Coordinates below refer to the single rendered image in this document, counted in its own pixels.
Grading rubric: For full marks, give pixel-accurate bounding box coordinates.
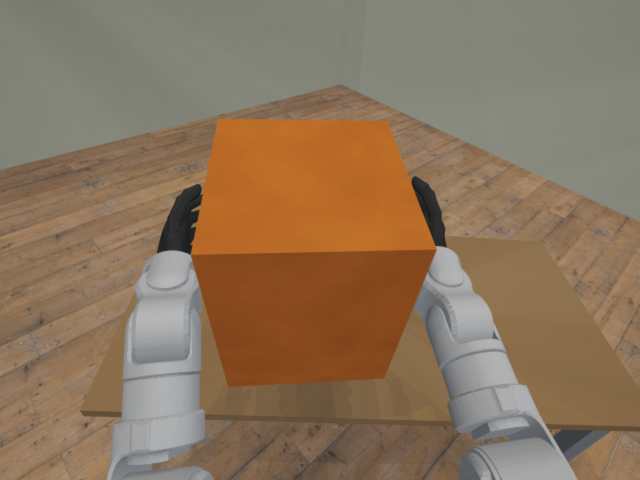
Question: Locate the right robot hand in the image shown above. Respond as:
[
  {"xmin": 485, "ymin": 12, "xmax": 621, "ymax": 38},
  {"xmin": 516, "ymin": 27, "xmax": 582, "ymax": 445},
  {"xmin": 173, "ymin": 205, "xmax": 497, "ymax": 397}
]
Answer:
[{"xmin": 412, "ymin": 176, "xmax": 447, "ymax": 248}]

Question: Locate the table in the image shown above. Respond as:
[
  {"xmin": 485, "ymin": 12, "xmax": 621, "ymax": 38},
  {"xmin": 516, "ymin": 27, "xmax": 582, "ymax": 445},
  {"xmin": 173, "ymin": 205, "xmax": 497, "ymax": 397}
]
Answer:
[{"xmin": 80, "ymin": 222, "xmax": 640, "ymax": 462}]

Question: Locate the right robot forearm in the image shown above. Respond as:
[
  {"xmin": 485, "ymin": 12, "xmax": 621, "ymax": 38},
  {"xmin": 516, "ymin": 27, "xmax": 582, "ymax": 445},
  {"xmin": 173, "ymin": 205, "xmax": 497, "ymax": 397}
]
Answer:
[{"xmin": 413, "ymin": 246, "xmax": 577, "ymax": 480}]

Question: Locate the right robot upper arm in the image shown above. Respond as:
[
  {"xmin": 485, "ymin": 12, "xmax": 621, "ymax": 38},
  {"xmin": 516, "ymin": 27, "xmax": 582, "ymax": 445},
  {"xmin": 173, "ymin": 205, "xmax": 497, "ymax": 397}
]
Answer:
[{"xmin": 459, "ymin": 437, "xmax": 575, "ymax": 480}]

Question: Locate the left robot forearm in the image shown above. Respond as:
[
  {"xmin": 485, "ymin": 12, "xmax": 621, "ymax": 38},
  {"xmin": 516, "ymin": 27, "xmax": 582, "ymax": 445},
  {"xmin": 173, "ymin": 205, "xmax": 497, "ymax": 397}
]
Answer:
[{"xmin": 107, "ymin": 250, "xmax": 205, "ymax": 480}]

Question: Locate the carton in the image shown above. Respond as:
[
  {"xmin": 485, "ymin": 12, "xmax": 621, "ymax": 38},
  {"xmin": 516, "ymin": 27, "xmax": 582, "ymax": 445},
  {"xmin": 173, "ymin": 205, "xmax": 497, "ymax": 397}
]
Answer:
[{"xmin": 191, "ymin": 119, "xmax": 437, "ymax": 387}]

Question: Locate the left robot hand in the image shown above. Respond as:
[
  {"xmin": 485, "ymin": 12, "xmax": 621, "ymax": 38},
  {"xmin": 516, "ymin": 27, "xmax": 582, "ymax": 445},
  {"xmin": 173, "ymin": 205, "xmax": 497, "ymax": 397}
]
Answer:
[{"xmin": 157, "ymin": 184, "xmax": 203, "ymax": 255}]

